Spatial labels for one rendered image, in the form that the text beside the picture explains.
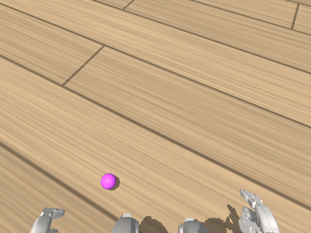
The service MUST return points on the right robot hand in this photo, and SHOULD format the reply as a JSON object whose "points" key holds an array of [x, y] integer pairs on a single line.
{"points": [[261, 220]]}

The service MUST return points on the ball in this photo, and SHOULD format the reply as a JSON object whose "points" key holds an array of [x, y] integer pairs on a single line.
{"points": [[108, 181]]}

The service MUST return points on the left robot hand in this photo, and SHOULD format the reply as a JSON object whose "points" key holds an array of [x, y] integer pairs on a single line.
{"points": [[43, 223]]}

